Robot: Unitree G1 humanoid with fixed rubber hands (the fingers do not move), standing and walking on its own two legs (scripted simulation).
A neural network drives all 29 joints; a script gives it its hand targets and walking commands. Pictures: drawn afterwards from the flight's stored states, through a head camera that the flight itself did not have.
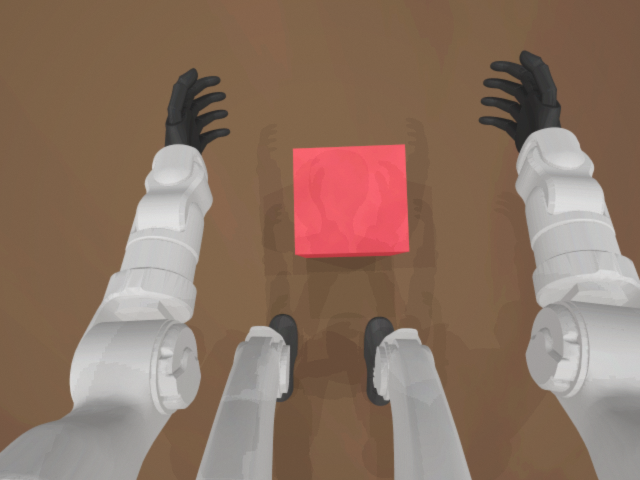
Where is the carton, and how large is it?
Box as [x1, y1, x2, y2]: [293, 144, 408, 257]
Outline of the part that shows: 404,144 293,149 295,254 305,257 390,255 408,251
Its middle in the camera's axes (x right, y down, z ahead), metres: +0.06 -0.07 +0.85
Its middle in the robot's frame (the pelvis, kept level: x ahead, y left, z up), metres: +0.47 -0.02 -0.51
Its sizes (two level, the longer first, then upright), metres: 0.210 0.200 0.250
